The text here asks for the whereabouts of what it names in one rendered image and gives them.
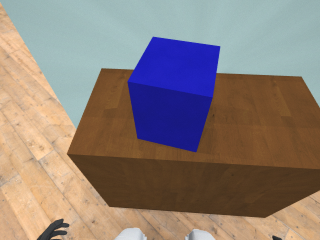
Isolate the robot thigh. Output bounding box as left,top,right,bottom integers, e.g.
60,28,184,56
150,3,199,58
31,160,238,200
114,228,147,240
184,230,215,240

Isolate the carton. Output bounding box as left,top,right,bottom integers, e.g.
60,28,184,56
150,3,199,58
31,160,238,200
127,36,220,152

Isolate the pedestal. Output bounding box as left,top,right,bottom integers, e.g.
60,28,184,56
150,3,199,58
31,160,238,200
67,68,320,218

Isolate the left robot thigh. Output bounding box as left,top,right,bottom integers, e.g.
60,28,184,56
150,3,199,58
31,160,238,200
114,228,147,240

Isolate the right robot thigh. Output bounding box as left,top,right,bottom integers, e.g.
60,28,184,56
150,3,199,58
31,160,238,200
184,230,215,240

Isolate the robot left hand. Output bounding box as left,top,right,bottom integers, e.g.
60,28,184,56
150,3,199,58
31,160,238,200
37,218,70,240

